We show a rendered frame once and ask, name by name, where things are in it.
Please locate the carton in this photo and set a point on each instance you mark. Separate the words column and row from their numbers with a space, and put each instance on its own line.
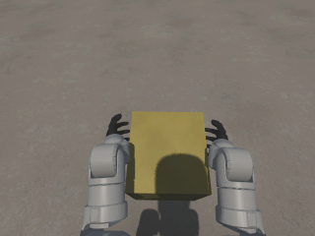
column 168, row 157

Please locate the robot right forearm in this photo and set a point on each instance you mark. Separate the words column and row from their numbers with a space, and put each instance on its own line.
column 235, row 180

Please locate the robot right hand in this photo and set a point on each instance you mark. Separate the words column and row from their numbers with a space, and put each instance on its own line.
column 220, row 132

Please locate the robot left forearm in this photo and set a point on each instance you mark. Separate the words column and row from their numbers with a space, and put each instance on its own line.
column 106, row 191

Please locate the robot left hand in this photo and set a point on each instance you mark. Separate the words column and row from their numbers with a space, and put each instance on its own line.
column 113, row 126

